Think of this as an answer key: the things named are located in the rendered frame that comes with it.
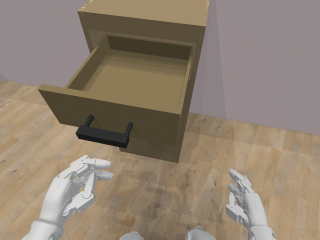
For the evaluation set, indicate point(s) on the cabinet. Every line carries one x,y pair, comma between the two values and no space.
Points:
173,21

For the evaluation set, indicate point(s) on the robot left forearm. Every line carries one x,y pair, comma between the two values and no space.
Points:
44,230

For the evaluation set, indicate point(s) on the robot right shin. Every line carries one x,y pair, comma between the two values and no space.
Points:
198,228

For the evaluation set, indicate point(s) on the robot right hand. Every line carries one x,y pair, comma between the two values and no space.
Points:
249,211

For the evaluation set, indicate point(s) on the robot left hand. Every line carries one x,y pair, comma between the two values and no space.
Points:
56,207

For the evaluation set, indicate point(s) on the drawer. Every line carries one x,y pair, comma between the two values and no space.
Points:
127,79

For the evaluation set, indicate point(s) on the robot right thigh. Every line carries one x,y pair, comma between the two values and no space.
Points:
198,234

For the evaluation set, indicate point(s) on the handle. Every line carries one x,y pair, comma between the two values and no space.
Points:
102,136

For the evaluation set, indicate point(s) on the robot right forearm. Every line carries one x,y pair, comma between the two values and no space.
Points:
261,232

